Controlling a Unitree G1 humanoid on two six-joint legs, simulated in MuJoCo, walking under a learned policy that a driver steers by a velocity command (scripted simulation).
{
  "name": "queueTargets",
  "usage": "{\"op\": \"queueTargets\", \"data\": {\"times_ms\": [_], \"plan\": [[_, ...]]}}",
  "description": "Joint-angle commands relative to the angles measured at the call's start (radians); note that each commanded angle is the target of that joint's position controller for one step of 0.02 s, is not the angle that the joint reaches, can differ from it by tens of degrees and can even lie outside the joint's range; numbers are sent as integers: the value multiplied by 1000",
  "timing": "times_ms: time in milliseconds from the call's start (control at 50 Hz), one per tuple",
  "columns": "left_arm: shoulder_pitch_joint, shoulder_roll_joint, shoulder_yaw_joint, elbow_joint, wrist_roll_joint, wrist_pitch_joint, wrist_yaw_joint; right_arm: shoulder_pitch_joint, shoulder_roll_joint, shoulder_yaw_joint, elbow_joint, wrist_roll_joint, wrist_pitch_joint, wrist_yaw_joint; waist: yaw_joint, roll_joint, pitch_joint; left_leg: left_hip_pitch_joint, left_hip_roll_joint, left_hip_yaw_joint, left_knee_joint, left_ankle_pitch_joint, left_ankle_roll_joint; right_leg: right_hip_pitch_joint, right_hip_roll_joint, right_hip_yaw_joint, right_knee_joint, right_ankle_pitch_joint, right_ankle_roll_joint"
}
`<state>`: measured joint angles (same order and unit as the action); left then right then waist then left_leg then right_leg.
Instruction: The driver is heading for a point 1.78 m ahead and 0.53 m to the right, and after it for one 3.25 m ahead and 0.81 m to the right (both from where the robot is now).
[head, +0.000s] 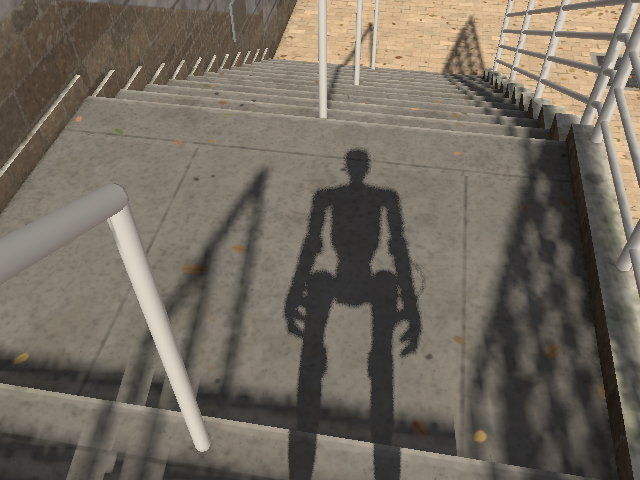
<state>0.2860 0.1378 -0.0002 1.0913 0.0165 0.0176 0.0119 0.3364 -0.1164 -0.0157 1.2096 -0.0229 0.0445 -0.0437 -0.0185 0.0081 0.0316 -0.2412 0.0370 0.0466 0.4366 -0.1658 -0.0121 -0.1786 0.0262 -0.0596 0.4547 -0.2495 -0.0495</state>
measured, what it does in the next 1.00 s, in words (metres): lifts its left foot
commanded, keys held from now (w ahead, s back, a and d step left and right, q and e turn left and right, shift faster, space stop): no key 0.60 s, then w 0.40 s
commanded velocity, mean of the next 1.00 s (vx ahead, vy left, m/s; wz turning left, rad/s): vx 0.11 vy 0.00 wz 0.00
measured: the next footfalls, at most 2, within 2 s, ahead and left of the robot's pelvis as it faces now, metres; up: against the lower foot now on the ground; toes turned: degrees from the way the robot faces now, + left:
left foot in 1.24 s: +0.33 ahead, +0.23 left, -0.17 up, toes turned +3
right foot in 1.96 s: +0.57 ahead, -0.16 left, -0.33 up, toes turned -33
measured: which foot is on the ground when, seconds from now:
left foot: down 0.00-0.78, up 0.80-1.00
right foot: down 0.00-1.00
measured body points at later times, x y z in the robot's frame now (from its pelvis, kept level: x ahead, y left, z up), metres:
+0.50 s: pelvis +0.00 +0.00 -0.01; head +0.01 +0.00 +0.44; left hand -0.04 +0.22 -0.17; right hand -0.06 -0.20 -0.17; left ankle +0.04 +0.13 -0.74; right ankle +0.00 -0.09 -0.74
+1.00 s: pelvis +0.08 +0.02 -0.04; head +0.08 +0.02 +0.41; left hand -0.11 +0.18 -0.17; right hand +0.20 -0.20 -0.17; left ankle +0.13 +0.17 -0.67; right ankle +0.00 -0.08 -0.74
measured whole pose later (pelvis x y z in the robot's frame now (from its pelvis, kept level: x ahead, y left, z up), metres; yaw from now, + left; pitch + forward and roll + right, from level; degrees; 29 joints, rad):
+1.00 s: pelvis +0.08 +0.02 -0.04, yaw +0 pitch +5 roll -1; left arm 0.67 0.09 -0.06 1.19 0.09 -0.12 0.01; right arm 0.20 -0.20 -0.04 0.94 -0.11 -0.08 0.05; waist 0.10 0.01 -0.10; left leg -0.80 0.07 -0.03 1.25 -0.01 0.09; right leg -0.34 0.02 -0.03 0.81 -0.55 -0.08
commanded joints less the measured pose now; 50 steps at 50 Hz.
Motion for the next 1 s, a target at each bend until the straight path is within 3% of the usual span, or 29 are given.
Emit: {"op": "queueTargets", "data": {"times_ms": [20, 180, 240, 300, 320, 340, 380, 400, 420, 460, 520, 580, 600, 660, 700, 720, 740, 760, 780, 800, 820, 840, 860, 880, 900, 920, 940, 960, 1000], "plan": [[103, 56, 6, 7, 6, 1, 0, 46, -80, -11, -13, 1, -5, -5, 26, 30, 50, -83, 45, -47, -115, -97, 50, -22, -57, 61, -86, -20, -13], [36, 82, 4, -27, 1, -18, 7, 163, -39, -6, 15, -18, 19, 8, -35, -51, 64, 115, -10, 17, 49, -9, 49, -332, -99, 114, -194, -198, -30], [78, 71, 4, -20, 13, -11, 1, 163, -43, -4, 10, -17, 11, 4, -10, 0, 64, 26, 10, -15, 3, -58, 60, -269, -66, 70, -120, -156, -31], [172, 40, 1, 18, 19, 5, -11, 80, -84, -11, -33, -11, -7, -7, 44, 96, 39, -202, 75, -95, -123, -198, 80, -39, -17, 10, 58, -31, -22], [277, 124, 37, 33, -8, -33, -80, -8, -85, -5, -99, 1, -56, 74, 82, 39, 123, -296, 30, -70, -124, -317, 52, -46, 26, -28, 36, -127, 14], [260, 124, 37, 30, 2, -54, -113, -1, -113, -10, -96, -1, -82, 106, 75, 26, 93, -268, 6, -38, -89, -310, 33, -57, 24, -14, 3, -121, 18], [211, 93, 30, 7, -6, -76, -130, 97, -105, -16, -75, -7, -92, 112, 31, -7, 84, -163, -21, 0, -25, -261, 16, -147, 2, 36, -95, -202, -11], [120, 43, 9, -23, 53, -31, -48, 144, -85, -18, -38, -34, -32, 39, 4, 13, 22, -78, -24, 27, 59, -114, 46, -188, -62, 66, -30, -144, -37], [104, 35, 2, -34, 40, -23, -19, 157, -43, -10, -32, -23, -11, 14, -5, -9, 18, -12, -16, 15, 76, -50, 62, -262, -73, 82, -60, -123, -49], [91, 64, 1, -39, 12, -21, 1, 157, -26, -5, -32, -11, 3, 5, -19, -22, 20, 47, -7, 12, 88, -15, 73, -320, -84, 97, -94, -127, -49], [123, 73, 0, -24, 10, -21, 1, 174, -38, -4, -22, -16, 6, 3, -12, -11, 25, 23, 4, 2, 75, -13, 77, -287, -74, 78, -63, -113, -43], [165, 57, -3, 2, 12, -13, -2, 127, -59, -4, -31, -7, -6, -3, 19, 16, 37, -85, 32, -30, 8, -43, 76, -164, -55, 54, -18, -42, -30], [167, 55, -5, -3, 8, -13, -5, 115, -58, -2, -37, 5, -12, -4, 26, 22, 35, -111, 46, -46, -17, -78, 70, -131, -53, 53, -10, -36, -28], [224, 107, 21, 1, 21, -2, -16, 99, -154, -44, -66, 2, -10, 0, 45, 55, 40, -218, 10, -47, -1, -479, 106, -128, 16, 9, 113, -346, -57], [290, 83, 23, 9, 34, 1, -21, 48, -161, -62, -100, -2, -9, 1, 81, 92, 69, -351, 44, -83, -15, -581, 133, -88, 33, -21, 232, -345, -66], [459, 176, 64, 47, 34, -59, -63, 76, -186, -71, -139, -54, -74, 46, 87, -6, 154, -423, 123, -160, -40, -609, 212, -73, -11, 9, 248, -347, -68], [406, 44, 29, 44, 56, -26, -33, -54, -178, -81, -132, -12, -43, 15, 158, 110, 35, -484, 73, -94, 38, -550, 148, 58, 26, -45, 330, -214, -55], [490, 61, 34, 62, 51, -15, -24, -125, -154, -80, -167, 0, -34, 9, 200, 46, 27, -569, 37, -43, 137, -561, 132, 127, 13, -10, 284, -219, -59], [543, 113, 46, 73, 45, -16, -14, -176, -123, -73, -197, -1, -28, 10, 238, -133, 74, -645, -60, 67, 400, -554, 108, 68, -85, 202, 70, -442, -96], [481, 207, 67, 49, 30, -31, 9, -188, -59, -58, -238, -16, -29, 15, 183, -303, 154, -702, -92, 36, 706, -382, 90, -71, -293, 658, -238, -755, -195], [354, 187, 58, 15, 19, -44, 22, -150, -85, -65, -242, -17, -42, 15, 78, -185, 202, -670, 13, -75, 695, -238, 91, -132, -354, 762, -267, -728, -243], [406, 47, -6, 4, 59, -114, -8, 20, -71, -51, -224, -99, -110, 46, 62, -220, 250, -796, -9, -268, 804, -144, 140, -183, -421, 873, -201, -617, -365], [414, 20, -7, 41, 61, -139, -14, 20, -91, -50, -214, -97, -138, 41, 66, -104, 198, -884, 4, -279, 908, -72, 156, -39, -430, 778, -145, -448, -388], [385, 24, -10, 40, 62, -151, -8, -34, -67, -37, -248, -89, -151, 43, 69, -27, 91, -884, 13, -245, 921, -36, 157, -1, -378, 667, -73, -375, -345], [359, 15, -23, 50, 61, -155, -5, -70, -54, -28, -266, -80, -155, 53, 55, 12, 69, -840, 26, -202, 877, 42, 155, -59, -314, 537, -19, -321, -302], [354, 4, -40, 59, 68, -154, 3, -77, -37, -13, -272, -92, -149, 68, 63, 21, 29, -716, 29, -127, 839, 182, 143, -161, -211, 364, 64, -214, -249], [340, 12, -47, 54, 68, -155, 9, -75, -56, -13, -272, -94, -139, 89, 49, -52, 4, -608, 23, -65, 857, 220, 122, -271, -164, 270, 79, -158, -218], [364, 21, -57, 59, 73, -153, 12, -93, -85, -13, -289, -90, -130, 104, 57, -65, 3, -552, 31, -37, 840, 242, 100, -315, -155, 232, 98, -124, -210], [394, 62, -67, 69, 77, -159, 4, -139, -122, -16, -318, -97, -121, 113, 55, -107, 10, -480, 26, 2, 829, 184, 85, -385, -170, 242, 135, -83, -203]]}}
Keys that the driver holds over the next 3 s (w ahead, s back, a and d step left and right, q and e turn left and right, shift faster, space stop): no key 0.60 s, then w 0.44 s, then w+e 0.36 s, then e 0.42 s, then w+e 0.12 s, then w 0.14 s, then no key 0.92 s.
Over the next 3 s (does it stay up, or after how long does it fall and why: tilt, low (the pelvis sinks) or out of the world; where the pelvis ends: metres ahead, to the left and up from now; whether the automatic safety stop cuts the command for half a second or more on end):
stays up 0.87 -0.19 -0.48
